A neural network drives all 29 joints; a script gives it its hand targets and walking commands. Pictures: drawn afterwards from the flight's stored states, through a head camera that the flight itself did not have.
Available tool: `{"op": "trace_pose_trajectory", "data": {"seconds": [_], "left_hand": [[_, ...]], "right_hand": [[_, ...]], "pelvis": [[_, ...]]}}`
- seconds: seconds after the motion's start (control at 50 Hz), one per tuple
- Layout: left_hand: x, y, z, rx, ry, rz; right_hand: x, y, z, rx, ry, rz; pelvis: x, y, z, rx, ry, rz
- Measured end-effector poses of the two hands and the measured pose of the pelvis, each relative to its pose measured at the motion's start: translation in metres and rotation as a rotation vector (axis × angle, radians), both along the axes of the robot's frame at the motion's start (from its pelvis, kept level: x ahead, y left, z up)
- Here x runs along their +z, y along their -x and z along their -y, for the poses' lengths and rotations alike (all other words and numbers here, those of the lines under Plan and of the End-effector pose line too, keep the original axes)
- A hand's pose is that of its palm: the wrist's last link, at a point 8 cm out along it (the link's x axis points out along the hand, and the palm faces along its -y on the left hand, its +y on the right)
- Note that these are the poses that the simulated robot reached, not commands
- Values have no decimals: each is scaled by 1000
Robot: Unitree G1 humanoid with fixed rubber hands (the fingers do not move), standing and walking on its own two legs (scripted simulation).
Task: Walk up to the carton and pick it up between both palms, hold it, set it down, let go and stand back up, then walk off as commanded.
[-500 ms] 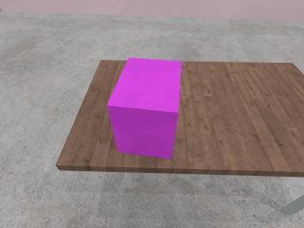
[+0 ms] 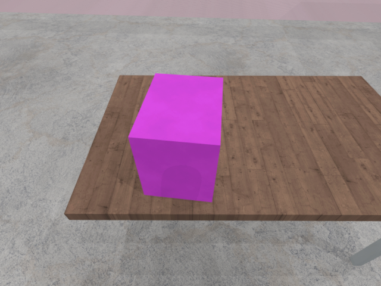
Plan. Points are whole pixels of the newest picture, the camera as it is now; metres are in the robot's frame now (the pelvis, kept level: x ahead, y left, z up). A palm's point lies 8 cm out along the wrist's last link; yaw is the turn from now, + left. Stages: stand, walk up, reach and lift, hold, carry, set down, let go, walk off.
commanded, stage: walk up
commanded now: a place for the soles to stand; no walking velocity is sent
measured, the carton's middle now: (183, 136) +0.56 +0.04 -0.03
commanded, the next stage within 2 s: reach and lift in 0.02 s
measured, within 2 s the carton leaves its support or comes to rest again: neither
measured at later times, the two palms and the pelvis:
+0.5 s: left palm out of the picture +0.13 +0.24 -0.11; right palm out of the picture +0.12 -0.26 -0.11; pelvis -0.02 -0.01 -0.02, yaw +0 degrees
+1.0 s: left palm out of the picture +0.13 +0.26 -0.07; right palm out of the picture +0.13 -0.20 -0.07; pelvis -0.02 -0.01 -0.01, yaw +0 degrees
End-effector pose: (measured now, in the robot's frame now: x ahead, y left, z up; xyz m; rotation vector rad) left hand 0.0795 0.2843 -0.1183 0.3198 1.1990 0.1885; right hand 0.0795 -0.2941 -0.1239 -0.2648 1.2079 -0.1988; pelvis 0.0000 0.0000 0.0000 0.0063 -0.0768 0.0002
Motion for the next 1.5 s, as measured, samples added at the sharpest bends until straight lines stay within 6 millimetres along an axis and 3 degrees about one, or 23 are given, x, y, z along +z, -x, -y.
{"op": "trace_pose_trajectory", "data": {"seconds": [0.06, 0.14, 0.22, 0.28, 0.42, 0.54, 0.64, 0.9, 1.2, 1.5], "left_hand": [[-3, -9, -2, 51, -2, -25], [-12, -42, 1, 78, 1, -55], [-9, -77, 19, 27, 38, 37], [-3, -89, 34, 10, 73, 116], [2, -69, 47, 23, 101, 141], [6, -44, 34, 44, 83, 145], [16, -37, 22, 40, 71, 192], [44, -52, 22, -15, 120, 377], [53, -58, 32, -8, 221, 541], [69, -71, 26, -51, 277, 679]], "right_hand": [[-3, -6, -1, 1, -1, 30], [-13, -34, -11, 36, -42, 123], [-13, -57, -21, 51, -59, 239], [-6, -63, -28, 69, -54, 300], [11, -52, -35, 62, -40, 337], [18, -37, -37, 46, -27, 352], [24, -30, -48, 30, -38, 380], [43, -41, -85, 29, -94, 522], [67, -59, -96, 11, -90, 627], [85, -81, -125, -28, -121, 752]], "pelvis": [[-5, 2, 1, 7, 4, -33], [-23, 13, 5, 17, 24, -38], [-34, 19, 8, 11, 46, -11], [-34, 19, 9, 8, 46, 14], [-25, 16, 12, 5, 29, 30], [-21, 18, 13, 7, 22, 34], [-17, 20, 12, 9, 19, 44], [-10, 23, 6, -10, 24, 93], [-5, 13, 13, 19, 23, 107], [-5, -3, 11, 37, 42, 91]]}}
